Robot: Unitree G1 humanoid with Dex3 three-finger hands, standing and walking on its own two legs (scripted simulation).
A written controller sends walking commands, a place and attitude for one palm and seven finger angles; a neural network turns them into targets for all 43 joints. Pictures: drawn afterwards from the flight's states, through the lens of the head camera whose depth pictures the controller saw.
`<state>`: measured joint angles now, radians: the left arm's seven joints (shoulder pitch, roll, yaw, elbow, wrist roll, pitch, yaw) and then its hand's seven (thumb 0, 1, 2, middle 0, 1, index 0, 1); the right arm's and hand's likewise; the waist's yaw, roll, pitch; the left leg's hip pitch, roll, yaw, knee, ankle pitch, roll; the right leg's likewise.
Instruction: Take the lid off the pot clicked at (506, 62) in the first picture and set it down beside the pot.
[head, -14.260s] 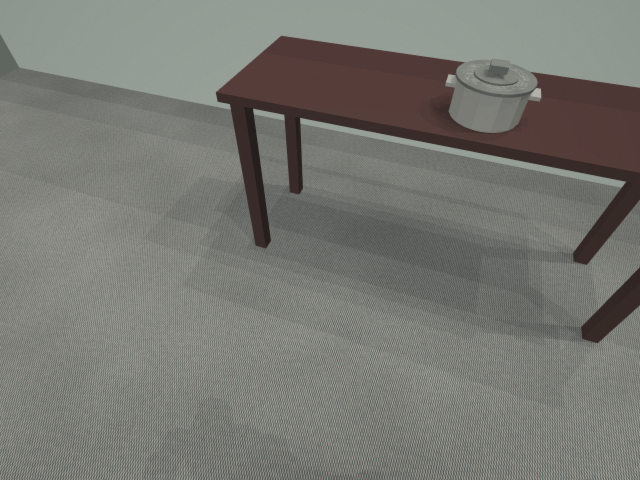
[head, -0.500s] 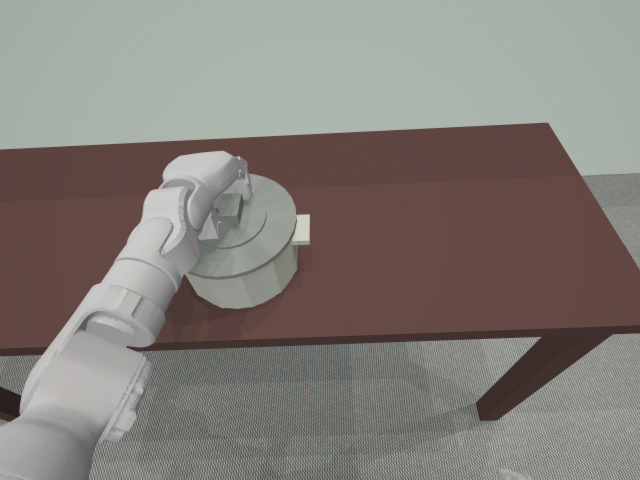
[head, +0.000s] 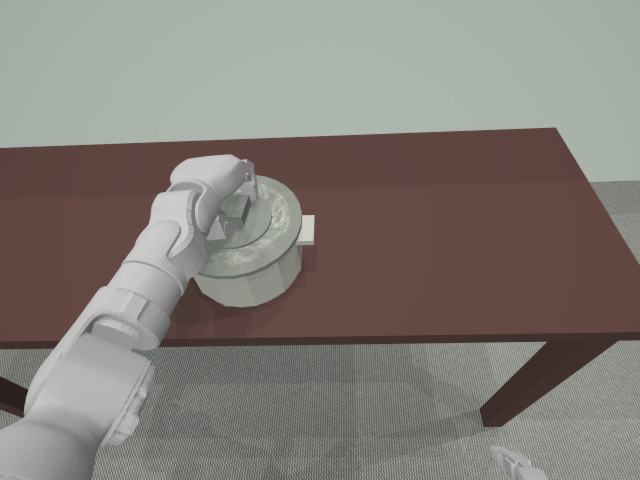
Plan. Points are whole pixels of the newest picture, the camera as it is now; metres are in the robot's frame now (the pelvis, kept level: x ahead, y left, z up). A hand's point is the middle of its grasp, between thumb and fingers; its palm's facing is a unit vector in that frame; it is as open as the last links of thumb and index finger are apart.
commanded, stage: close the fingers and squeeze the knob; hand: left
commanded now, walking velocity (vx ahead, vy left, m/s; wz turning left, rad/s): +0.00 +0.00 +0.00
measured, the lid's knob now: (231, 209) +0.47 +0.13 +0.06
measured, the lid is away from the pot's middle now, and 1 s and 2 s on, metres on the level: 0.00 0.01 0.02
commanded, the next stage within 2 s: lift the lid straight up in 0.30 s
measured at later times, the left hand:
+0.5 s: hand (218, 216) +0.43 +0.14 +0.09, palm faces -0.31 -0.06 -0.95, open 8.1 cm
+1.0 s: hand (207, 194) +0.44 +0.14 +0.12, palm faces -0.30 -0.07 -0.95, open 8.1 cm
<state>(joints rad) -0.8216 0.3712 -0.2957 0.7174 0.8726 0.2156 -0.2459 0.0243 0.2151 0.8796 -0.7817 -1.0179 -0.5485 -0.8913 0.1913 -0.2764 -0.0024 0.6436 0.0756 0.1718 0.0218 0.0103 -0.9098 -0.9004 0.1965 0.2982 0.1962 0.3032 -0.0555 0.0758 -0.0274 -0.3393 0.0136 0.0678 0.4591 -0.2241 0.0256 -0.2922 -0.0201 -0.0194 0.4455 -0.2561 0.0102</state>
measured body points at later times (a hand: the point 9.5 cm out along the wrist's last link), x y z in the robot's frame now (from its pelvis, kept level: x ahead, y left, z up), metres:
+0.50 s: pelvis +0.00 +0.00 +0.00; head +0.03 -0.03 +0.45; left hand +0.44 +0.14 +0.14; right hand +0.11 -0.26 -0.13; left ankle +0.00 +0.11 -0.74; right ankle -0.02 -0.13 -0.74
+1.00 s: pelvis -0.01 +0.00 +0.00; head +0.03 -0.03 +0.45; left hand +0.45 +0.15 +0.18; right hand +0.11 -0.25 -0.13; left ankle +0.00 +0.11 -0.74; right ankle -0.02 -0.13 -0.74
